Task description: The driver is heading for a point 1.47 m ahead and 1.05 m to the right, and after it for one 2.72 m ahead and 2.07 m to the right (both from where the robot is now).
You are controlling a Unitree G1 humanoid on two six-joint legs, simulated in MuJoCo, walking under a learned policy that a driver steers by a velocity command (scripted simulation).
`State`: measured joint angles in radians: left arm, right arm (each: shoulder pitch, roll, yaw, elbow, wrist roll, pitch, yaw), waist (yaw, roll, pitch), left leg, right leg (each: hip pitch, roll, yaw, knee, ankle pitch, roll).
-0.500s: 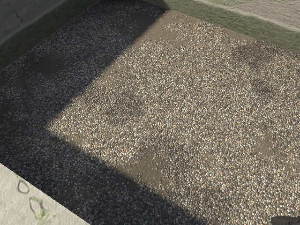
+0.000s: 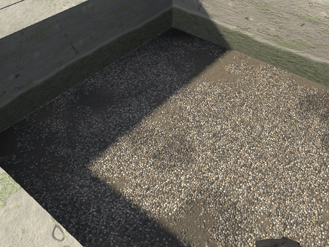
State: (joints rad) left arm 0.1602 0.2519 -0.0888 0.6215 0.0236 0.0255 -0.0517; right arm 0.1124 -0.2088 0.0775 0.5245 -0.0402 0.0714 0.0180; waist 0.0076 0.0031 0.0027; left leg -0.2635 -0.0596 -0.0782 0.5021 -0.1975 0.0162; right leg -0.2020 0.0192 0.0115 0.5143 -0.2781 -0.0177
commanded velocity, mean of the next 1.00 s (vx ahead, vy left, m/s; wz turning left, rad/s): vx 0.06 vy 0.00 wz -0.49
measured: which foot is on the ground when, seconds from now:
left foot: down 0.00-0.52, up 0.54-0.82, down 0.84-1.00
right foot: down 0.00-0.84, up 0.86-1.00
